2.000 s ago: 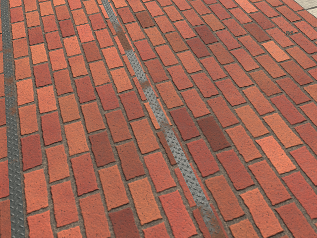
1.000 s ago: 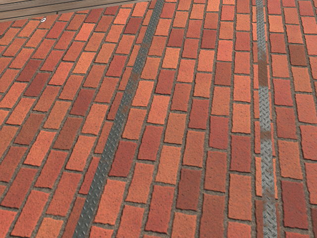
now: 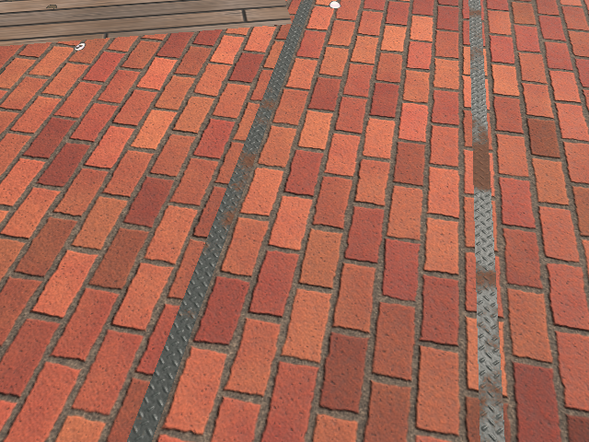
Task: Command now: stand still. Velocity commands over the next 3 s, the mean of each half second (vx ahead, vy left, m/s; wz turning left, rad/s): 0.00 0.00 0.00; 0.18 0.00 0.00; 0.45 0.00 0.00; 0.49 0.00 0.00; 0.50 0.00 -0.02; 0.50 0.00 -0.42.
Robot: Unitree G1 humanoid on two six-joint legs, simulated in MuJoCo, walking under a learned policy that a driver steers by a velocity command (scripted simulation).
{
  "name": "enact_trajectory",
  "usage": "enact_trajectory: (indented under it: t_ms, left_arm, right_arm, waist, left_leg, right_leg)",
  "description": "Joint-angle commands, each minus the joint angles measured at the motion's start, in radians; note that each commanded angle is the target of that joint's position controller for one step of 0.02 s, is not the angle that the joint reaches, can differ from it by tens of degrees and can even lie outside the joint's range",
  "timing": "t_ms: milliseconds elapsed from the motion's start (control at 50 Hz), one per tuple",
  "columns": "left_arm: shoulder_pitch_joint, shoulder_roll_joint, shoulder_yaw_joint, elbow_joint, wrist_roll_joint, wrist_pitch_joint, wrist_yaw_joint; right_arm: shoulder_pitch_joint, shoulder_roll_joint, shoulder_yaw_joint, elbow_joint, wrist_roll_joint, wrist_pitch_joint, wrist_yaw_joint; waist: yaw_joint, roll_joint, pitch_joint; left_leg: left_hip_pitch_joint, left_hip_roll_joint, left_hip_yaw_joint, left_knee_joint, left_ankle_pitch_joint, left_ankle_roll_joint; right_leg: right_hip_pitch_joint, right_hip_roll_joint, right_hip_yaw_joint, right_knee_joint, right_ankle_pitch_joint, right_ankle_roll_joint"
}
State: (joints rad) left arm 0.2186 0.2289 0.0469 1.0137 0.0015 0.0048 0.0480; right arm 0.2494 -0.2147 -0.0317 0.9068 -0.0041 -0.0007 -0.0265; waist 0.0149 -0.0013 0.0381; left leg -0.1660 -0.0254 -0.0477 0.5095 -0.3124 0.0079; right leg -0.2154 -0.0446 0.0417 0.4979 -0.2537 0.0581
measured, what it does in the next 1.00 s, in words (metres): lifts its left foot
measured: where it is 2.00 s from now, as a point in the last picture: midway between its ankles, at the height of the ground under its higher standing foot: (319, 403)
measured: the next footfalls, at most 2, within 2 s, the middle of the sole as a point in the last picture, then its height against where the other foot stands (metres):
left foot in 1.34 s outside the picture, level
right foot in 1.88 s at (365, 351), level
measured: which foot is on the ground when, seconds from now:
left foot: down 0.00-0.88, up 0.90-1.00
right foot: down 0.00-1.00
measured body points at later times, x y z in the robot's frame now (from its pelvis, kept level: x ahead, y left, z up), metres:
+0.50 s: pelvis +0.00 +0.00 +0.00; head +0.01 +0.00 +0.45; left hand +0.01 +0.24 -0.15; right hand +0.02 -0.25 -0.15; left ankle -0.02 +0.12 -0.74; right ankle +0.01 -0.16 -0.74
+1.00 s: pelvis +0.07 -0.04 +0.00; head +0.07 -0.06 +0.45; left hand +0.01 +0.20 -0.14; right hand +0.11 -0.30 -0.15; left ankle +0.01 +0.10 -0.65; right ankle +0.01 -0.13 -0.74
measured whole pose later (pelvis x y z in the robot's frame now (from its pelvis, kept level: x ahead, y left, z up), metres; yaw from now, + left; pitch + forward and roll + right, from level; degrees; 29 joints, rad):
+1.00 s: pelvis +0.07 -0.04 +0.00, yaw +0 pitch +0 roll +1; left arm 0.44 0.18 0.03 1.10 -0.01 -0.11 -0.01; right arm 0.30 -0.25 -0.04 1.01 0.04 -0.08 -0.01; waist 0.03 0.03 -0.02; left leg -0.43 0.01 -0.02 1.10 -0.34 0.07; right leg -0.12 0.02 -0.03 0.44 -0.32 -0.05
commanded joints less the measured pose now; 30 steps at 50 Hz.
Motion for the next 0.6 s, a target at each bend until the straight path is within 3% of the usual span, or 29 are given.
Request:
enact_trajectory:
  t_ms: [20,600]
  left_arm:
    - [0.024,0.107,0.019,-0.011,-0.001,-0.006,0.005]
    - [0.087,0.059,-0.006,0.088,-0.003,-0.001,0.007]
  right_arm:
    - [0.026,-0.101,-0.019,-0.017,0.001,-0.010,-0.005]
    - [0.099,-0.070,0.007,0.129,0.006,-0.007,-0.011]
  waist:
    - [0.000,0.006,-0.003]
    - [-0.007,0.002,0.028]
  left_leg:
    - [-0.066,0.037,-0.027,-0.108,0.190,0.013]
    - [-0.080,0.026,-0.002,-0.122,0.147,0.004]
  right_leg:
    - [0.043,0.005,-0.013,-0.057,0.160,-0.015]
    - [0.019,0.023,-0.026,-0.068,0.125,-0.026]
Over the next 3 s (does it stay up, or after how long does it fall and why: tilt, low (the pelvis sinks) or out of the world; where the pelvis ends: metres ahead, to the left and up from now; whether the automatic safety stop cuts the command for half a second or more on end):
stays up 1.19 -0.04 -0.02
